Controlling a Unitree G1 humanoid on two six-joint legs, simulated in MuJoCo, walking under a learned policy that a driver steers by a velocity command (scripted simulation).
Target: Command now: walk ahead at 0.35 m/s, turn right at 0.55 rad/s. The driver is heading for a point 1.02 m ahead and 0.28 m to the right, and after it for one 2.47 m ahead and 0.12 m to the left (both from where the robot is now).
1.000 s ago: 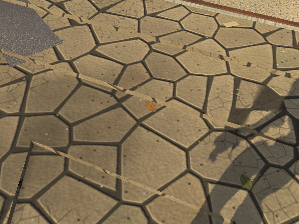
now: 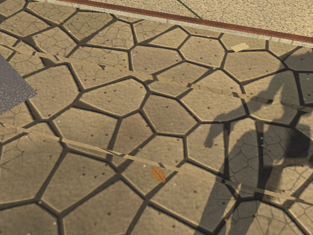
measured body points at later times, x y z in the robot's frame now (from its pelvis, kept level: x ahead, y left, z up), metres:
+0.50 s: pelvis +0.19 +0.00 +0.02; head +0.23 -0.03 +0.47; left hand +0.37 +0.25 -0.08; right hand +0.27 -0.31 -0.08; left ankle +0.32 +0.16 -0.66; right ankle +0.27 -0.06 -0.71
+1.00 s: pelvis +0.34 -0.03 +0.04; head +0.37 -0.02 +0.49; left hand +0.66 +0.01 -0.06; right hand +0.13 -0.20 -0.07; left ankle +0.32 +0.13 -0.71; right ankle +0.32 -0.21 -0.66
